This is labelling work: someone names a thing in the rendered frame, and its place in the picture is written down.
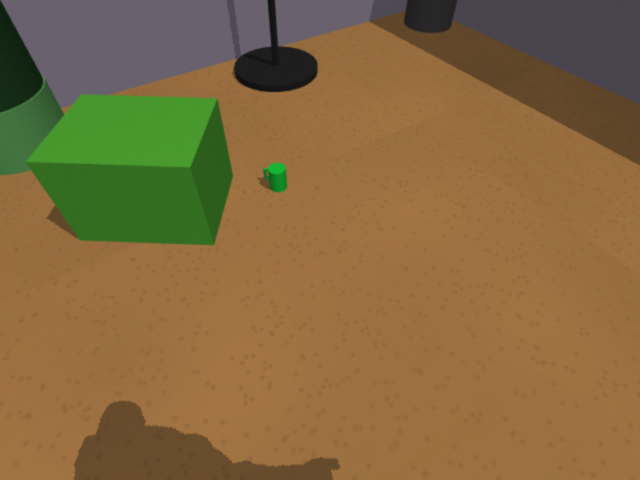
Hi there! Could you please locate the potted plant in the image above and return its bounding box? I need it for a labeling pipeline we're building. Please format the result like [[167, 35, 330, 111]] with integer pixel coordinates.
[[0, 0, 64, 175]]

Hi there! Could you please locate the coat stand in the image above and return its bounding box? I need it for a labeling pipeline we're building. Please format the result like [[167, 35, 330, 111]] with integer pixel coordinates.
[[234, 0, 318, 92]]

